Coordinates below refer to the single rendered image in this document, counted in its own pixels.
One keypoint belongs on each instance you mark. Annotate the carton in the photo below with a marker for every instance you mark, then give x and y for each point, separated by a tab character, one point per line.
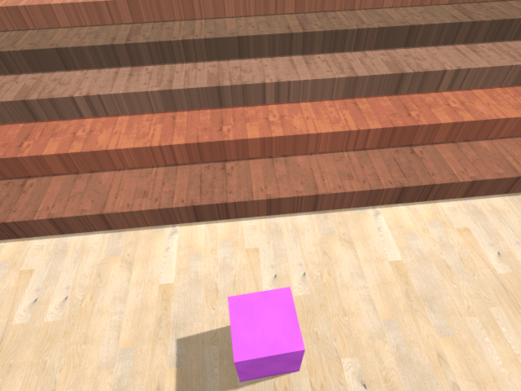
265	332

